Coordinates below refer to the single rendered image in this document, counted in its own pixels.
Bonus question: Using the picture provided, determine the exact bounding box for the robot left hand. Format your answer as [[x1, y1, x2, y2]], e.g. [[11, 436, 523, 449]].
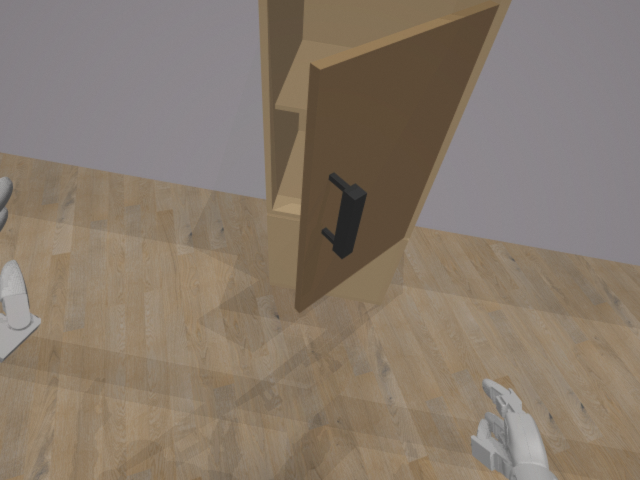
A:
[[0, 177, 41, 363]]

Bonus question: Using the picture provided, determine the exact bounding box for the handle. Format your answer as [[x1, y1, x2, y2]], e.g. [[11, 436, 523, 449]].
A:
[[321, 173, 367, 259]]

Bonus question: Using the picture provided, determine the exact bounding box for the robot right hand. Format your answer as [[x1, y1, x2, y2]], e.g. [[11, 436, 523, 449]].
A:
[[471, 378, 549, 479]]

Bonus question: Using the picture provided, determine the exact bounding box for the cupboard door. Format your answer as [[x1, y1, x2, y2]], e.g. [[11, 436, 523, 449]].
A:
[[295, 0, 500, 313]]

